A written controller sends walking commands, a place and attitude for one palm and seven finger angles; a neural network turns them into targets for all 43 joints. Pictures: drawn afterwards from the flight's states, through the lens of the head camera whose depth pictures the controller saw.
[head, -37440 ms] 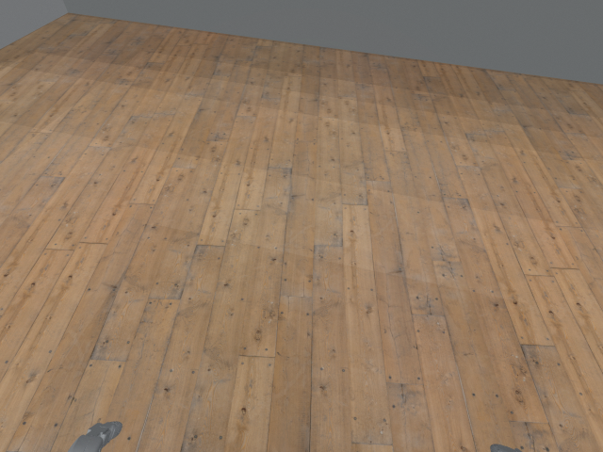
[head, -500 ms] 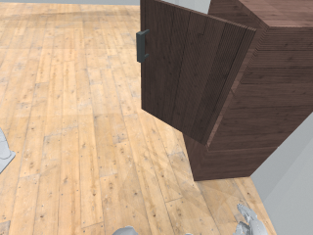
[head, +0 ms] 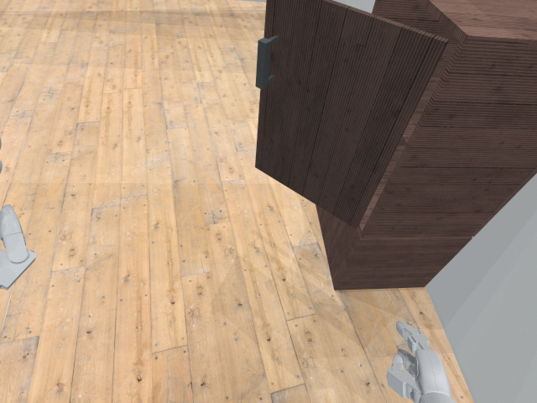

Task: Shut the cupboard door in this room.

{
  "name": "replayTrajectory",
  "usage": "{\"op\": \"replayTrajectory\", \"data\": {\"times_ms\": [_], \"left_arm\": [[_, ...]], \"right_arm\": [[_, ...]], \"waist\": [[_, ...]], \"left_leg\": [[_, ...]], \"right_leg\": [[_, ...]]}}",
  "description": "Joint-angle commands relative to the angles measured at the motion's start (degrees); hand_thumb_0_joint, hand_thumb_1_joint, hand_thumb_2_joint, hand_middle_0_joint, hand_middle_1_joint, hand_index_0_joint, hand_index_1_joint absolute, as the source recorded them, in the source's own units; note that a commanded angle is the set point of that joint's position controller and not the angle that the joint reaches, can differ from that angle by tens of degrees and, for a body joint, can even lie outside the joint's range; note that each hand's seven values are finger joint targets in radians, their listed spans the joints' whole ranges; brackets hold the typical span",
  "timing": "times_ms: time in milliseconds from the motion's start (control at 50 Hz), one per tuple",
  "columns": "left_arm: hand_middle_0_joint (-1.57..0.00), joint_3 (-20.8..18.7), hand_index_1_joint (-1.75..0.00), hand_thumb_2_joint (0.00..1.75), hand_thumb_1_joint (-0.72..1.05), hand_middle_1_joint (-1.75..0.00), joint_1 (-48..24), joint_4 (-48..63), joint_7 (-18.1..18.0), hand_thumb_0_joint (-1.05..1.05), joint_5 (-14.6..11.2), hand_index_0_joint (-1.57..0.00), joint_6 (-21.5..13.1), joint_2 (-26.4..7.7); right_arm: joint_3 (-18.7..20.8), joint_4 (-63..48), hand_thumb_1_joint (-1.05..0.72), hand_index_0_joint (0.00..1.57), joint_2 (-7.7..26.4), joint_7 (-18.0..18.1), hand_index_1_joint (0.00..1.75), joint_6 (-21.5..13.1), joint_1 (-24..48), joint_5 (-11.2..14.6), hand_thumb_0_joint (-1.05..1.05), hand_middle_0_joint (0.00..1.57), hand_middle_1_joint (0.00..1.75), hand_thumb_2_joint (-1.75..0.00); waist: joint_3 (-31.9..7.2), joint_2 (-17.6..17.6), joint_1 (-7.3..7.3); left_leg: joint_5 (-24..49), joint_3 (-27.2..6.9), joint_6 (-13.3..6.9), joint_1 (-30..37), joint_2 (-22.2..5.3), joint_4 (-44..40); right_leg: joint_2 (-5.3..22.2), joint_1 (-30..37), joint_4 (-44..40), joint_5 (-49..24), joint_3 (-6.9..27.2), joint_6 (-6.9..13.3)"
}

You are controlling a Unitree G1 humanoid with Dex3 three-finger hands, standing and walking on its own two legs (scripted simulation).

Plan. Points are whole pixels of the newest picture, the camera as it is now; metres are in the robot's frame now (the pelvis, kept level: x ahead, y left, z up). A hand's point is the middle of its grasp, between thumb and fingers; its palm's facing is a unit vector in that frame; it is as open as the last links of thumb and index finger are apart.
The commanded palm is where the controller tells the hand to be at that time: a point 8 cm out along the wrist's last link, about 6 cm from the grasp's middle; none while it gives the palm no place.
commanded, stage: stop stepping back and stand still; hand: left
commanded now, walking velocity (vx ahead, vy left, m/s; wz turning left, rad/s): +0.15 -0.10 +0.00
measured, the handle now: (268, 62) +0.89 +0.07 +0.07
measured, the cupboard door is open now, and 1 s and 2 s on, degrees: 48 48 48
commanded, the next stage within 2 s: let the arm hang, fingers relaxed in 1.46 s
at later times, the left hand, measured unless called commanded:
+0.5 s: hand out of the picture +0.14 +0.29 +0.17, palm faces +0.49 -0.81 -0.32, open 7.4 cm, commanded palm +0.08 +0.32 +0.19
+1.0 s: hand out of the picture +0.16 +0.29 +0.16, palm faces +0.42 -0.82 -0.38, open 7.4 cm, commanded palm +0.10 +0.32 +0.19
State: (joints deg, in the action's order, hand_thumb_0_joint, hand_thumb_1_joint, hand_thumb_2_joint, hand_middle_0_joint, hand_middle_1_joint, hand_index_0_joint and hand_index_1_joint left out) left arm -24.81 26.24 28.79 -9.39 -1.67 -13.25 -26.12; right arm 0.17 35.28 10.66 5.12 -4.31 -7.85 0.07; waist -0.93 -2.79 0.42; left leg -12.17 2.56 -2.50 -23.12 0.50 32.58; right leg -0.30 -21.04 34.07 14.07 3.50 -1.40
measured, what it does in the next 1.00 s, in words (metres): steps on the spot: right foot, then right foot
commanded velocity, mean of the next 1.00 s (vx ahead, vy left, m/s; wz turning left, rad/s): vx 0.12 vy -0.03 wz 0.00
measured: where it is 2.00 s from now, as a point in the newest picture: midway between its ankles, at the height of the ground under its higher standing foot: outside the picture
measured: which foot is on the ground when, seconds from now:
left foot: down 0.00-0.74, up 0.76-0.88, down 0.90-1.00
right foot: up 0.00-0.16, down 0.18-0.46, up 0.48-0.70, down 0.72-1.00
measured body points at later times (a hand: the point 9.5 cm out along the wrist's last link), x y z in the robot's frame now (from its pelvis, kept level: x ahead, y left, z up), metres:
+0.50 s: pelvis -0.08 +0.03 -0.01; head -0.12 +0.05 +0.44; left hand +0.11 +0.33 +0.19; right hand +0.01 -0.25 -0.09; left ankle +0.00 +0.10 -0.73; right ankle -0.09 -0.11 -0.72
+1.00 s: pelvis -0.07 +0.04 +0.00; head -0.08 +0.05 +0.45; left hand +0.13 +0.33 +0.18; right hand +0.07 -0.23 -0.08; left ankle -0.01 +0.13 -0.73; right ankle -0.13 -0.06 -0.73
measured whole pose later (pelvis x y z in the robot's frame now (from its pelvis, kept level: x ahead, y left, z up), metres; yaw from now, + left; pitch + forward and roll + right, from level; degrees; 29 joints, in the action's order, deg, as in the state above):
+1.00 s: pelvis -0.07 +0.04 +0.00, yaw -6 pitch -1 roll +0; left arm -22.4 28.6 23.3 -10.5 -1.8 -8.7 -21.1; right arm -0.1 37.7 12.9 4.8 -3.4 -13.1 0.6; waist -2.1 -1.1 0.8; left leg -13.6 4.4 -2.1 -17.7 -0.2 32.6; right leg -0.1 -7.8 31.5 22.2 -3.9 1.5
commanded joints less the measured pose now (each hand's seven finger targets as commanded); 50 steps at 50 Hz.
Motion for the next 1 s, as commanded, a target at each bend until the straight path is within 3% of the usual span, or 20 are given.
{"op": "replayTrajectory", "data": {"times_ms": [0, 40, 120, 180, 240, 280, 340, 380, 400, 440, 460, 520, 620, 660, 700, 720, 760, 820, 920, 980], "left_arm": [[-0.2, -8.8, -0.3, 0.9, 0.9, -0.3, 4.3, 10.7, 0.1, 0.0, -1.8, -0.2, -1.6, -8.9], [-0.2, -8.3, -0.3, 0.9, 0.9, -0.3, 4.0, 15.0, 0.0, 0.0, -1.8, -0.2, -1.7, -8.2], [-0.2, -5.7, -0.3, 0.9, 0.9, -0.3, 5.7, 15.0, -0.5, 0.0, -1.5, -0.2, 0.6, -7.0], [-0.2, -6.7, -0.3, 0.9, 0.9, -0.3, 1.1, 13.5, -1.3, 0.0, -1.4, -0.2, 1.3, -8.9], [-0.2, -8.1, -0.3, 0.9, 0.9, -0.3, 1.4, 13.0, -2.1, 0.0, -1.5, -0.2, 2.0, -10.9], [-0.2, -6.1, -0.3, 0.9, 0.9, -0.3, 0.9, 11.3, -2.4, 0.0, -1.0, -0.2, 2.0, -9.1], [-0.2, -4.7, -0.3, 0.9, 0.9, -0.3, -5.4, 8.9, -2.7, 0.0, -0.2, -0.2, 1.3, -8.8], [-0.2, -3.5, -0.3, 0.9, 0.9, -0.3, -7.6, 5.5, -2.6, 0.0, 0.7, -0.2, 0.9, -7.9], [-0.2, -2.8, -0.3, 0.9, 0.9, -0.3, -9.1, 5.7, -2.5, 0.0, 0.8, -0.2, 0.7, -7.3], [-0.2, -2.9, -0.3, 0.9, 0.9, -0.3, -9.8, 8.3, -2.4, 0.0, 1.1, -0.2, -0.5, -6.9], [-0.2, -4.7, -0.3, 0.9, 0.9, -0.3, -9.1, 8.2, -2.3, 0.0, 1.4, -0.2, -1.0, -9.2], [-0.2, -4.7, -0.3, 0.9, 0.9, -0.3, -2.2, 9.4, -1.4, 0.0, 0.7, -0.2, -0.1, -7.8], [-0.2, -5.6, -0.3, 0.9, 0.9, -0.3, 6.6, 14.2, -1.2, 0.0, -0.3, -0.2, 0.8, -8.0], [-0.2, -6.5, -0.3, 0.9, 0.9, -0.3, 7.4, 13.0, -1.3, 0.0, -0.5, -0.2, 1.5, -8.9], [-0.2, -8.6, -0.3, 0.9, 0.9, -0.3, 4.2, 12.0, -1.7, 0.0, -0.8, -0.2, 1.7, -11.0], [-0.2, -9.6, -0.3, 0.9, 0.9, -0.3, 1.7, 11.6, -2.1, 0.0, -1.3, -0.2, 1.0, -12.4], [-0.2, -7.5, -0.3, 0.9, 0.9, -0.3, 2.6, 5.7, -2.6, 0.0, -1.1, -0.2, 1.4, -8.8], [-0.2, -5.3, -0.3, 0.9, 0.9, -0.3, 1.5, 4.8, -2.2, 0.0, -0.5, -0.2, 1.2, -7.7], [-0.2, -2.8, -0.3, 0.9, 0.9, -0.3, -3.7, 9.3, -1.5, 0.0, -0.1, -0.2, 0.2, -7.6], [-0.2, -4.4, -0.3, 0.9, 0.9, -0.3, -2.9, 10.0, -1.2, 0.0, 0.2, -0.2, -0.3, -8.5]], "right_arm": [[3.2, -9.2, -0.9, 0.2, 8.8, -0.2, 0.3, -3.2, -0.1, -0.4, 0.0, 0.2, 0.3, -0.9], [2.8, -10.1, -0.9, 0.2, 8.7, -0.8, 0.3, -3.9, 0.1, 0.0, 0.0, 0.2, 0.3, -0.9], [1.9, -10.8, -0.9, 0.2, 8.5, -1.0, 0.3, -3.7, 0.3, 0.4, 0.0, 0.2, 0.3, -0.9], [1.6, -9.9, -0.9, 0.2, 8.3, -0.7, 0.3, -2.5, 0.1, -0.9, 0.0, 0.2, 0.3, -0.9], [2.3, -8.5, -0.9, 0.2, 8.2, 0.2, 0.3, -2.2, -0.3, -1.0, 0.0, 0.2, 0.3, -0.9], [1.8, -7.5, -0.9, 0.2, 7.7, 0.4, 0.3, -1.3, -0.7, -0.9, 0.0, 0.2, 0.3, -0.9], [1.7, -6.0, -0.9, 0.2, 8.4, 0.4, 0.3, -1.4, -1.0, -0.8, 0.0, 0.2, 0.3, -0.9], [1.4, -5.4, -0.9, 0.2, 8.4, 0.8, 0.3, -1.8, -1.1, -0.9, 0.0, 0.2, 0.3, -0.9], [1.4, -5.5, -0.9, 0.2, 9.3, 1.0, 0.3, -2.1, -1.4, -0.8, 0.0, 0.2, 0.3, -0.9], [1.7, -7.0, -0.9, 0.2, 10.4, 1.0, 0.3, -3.5, -1.6, -0.2, 0.0, 0.2, 0.3, -0.9], [1.0, -6.5, -0.9, 0.2, 8.7, 0.9, 0.3, -4.2, -0.4, -0.7, 0.0, 0.2, 0.3, -0.9], [1.7, -6.7, -0.9, 0.2, 8.2, -0.4, 0.3, -4.2, -0.2, -1.1, 0.0, 0.2, 0.3, -0.9], [1.3, -7.8, -0.9, 0.2, 7.6, -1.2, 0.3, -3.2, -0.4, -1.1, 0.0, 0.2, 0.3, -0.9], [1.2, -7.9, -0.9, 0.2, 7.2, -1.1, 0.3, -2.0, -1.4, -1.2, 0.0, 0.2, 0.3, -0.9], [1.6, -7.4, -0.9, 0.2, 6.9, -1.0, 0.3, -0.7, -2.3, -1.5, 0.0, 0.2, 0.3, -0.9], [1.5, -6.7, -0.9, 0.2, 7.1, -1.0, 0.3, -0.9, -2.0, -1.5, 0.0, 0.2, 0.3, -0.9], [1.8, -5.8, -0.9, 0.2, 6.8, -1.1, 0.3, -1.5, -3.1, 0.1, 0.0, 0.2, 0.3, -0.9], [1.0, -6.3, -0.9, 0.2, 6.6, -0.7, 0.3, -1.1, -1.0, 0.3, 0.0, 0.2, 0.3, -0.9], [1.7, -7.2, -0.9, 0.2, 8.4, 0.3, 0.3, -2.3, -0.1, 1.2, 0.0, 0.2, 0.3, -0.9], [0.9, -7.4, -0.9, 0.2, 7.9, 0.2, 0.3, -2.5, 0.4, 0.4, 0.0, 0.2, 0.3, -0.9]], "waist": [[-12.4, 16.6, 0.22], [-10.4, 15.0, -0.04], [-5.7, 11.2, -1.53], [-3.4, 8.8, -2.25], [-4.6, 0.5, -1.84], [-0.6, -1.6, -1.97], [3.7, -3.6, -2.54], [6.7, -0.3, -2.79], [8.4, 6.2, -2.92], [9.0, 23.6, -2.39], [6.8, 21.7, -1.81], [2.1, 12.1, -0.41], [-3.2, 15.4, -1.09], [-4.3, 9.8, -1.83], [-3.7, -1.8, -2.0], [-2.4, -3.9, -1.53], [-5.3, -5.0, -1.57], [-1.7, -1.4, -1.15], [-2.8, 5.7, -0.42], [-1.8, 8.7, -0.7]], "left_leg": [[9.3, -12.9, -1.9, 6.0, -17.8, -17.2], [-11.7, -13.6, -2.5, 1.6, -17.3, -19.9], [-24.9, -6.6, 2.2, -2.5, -9.7, -18.4], [-17.3, -3.5, 4.6, 3.1, -5.5, -10.2], [-11.5, -0.6, 3.6, 10.6, -2.6, 2.4], [-9.3, -0.2, 3.2, 5.8, -2.2, 11.4], [-9.7, -1.3, 2.7, 4.2, -3.4, 12.3], [-12.8, -1.5, 1.4, 7.1, -3.7, 2.9], [-18.7, -6.0, 0.4, 5.3, -5.0, -4.9], [-34.6, -30.5, -4.7, 3.7, -17.4, -24.8], [-39.4, -33.1, -3.8, -0.8, -19.1, -29.1], [-31.3, -20.8, -0.4, -4.3, -16.3, -27.8], [-25.4, -8.0, 2.6, -3.4, -10.3, -23.0], [-19.5, -5.5, 2.5, -3.5, -7.5, -13.3], [-8.5, -1.7, 3.0, -5.6, -3.7, 6.6], [-5.3, -1.0, 3.3, -7.7, -3.6, 10.7], [-8.6, -2.8, 3.5, -7.1, -3.3, 11.1], [-2.1, 0.7, 2.8, 0.7, -2.5, 1.8], [17.8, -4.6, -0.6, 14.2, -8.7, -5.3], [14.1, -9.6, -1.0, 7.4, -10.2, -9.7]], "right_leg": [[-2.4, 6.2, 10.4, 11.4, -3.1, 0.4], [-1.8, 8.6, 7.6, 9.3, -2.9, 0.8], [-2.2, 13.7, -8.3, 8.9, -5.9, 2.5], [2.8, 5.7, -15.2, 14.5, -0.7, 6.6], [9.0, -4.3, -20.1, 26.6, 8.2, 9.9], [14.1, -6.6, -22.3, 30.2, 13.6, 12.5], [15.2, -9.4, -20.8, 32.3, 11.1, 11.8], [10.5, -11.1, -14.5, 30.3, 4.3, 8.7], [6.8, -10.9, -8.0, 29.0, 1.1, 7.1], [-2.4, -9.9, 13.7, 16.8, -6.7, 2.3], [-1.6, -5.9, 21.1, 14.4, -3.8, 2.4], [-2.2, 5.3, 16.7, 11.3, -5.9, 2.5], [-3.9, 18.8, -5.9, 10.5, -11.3, 3.1], [0.9, 19.8, -12.9, 9.6, -5.4, 5.1], [15.0, 14.6, -21.0, 12.2, 14.5, 11.4], [19.1, 15.3, -21.1, -0.1, 15.5, 13.5], [17.7, 17.9, -15.5, -10.3, 11.9, 13.0], [13.7, 12.8, -11.8, -20.6, 4.7, 9.0], [4.5, 6.4, -6.6, -14.0, -2.0, -0.4], [2.6, 9.7, -7.0, -6.8, -3.6, 0.8]]}}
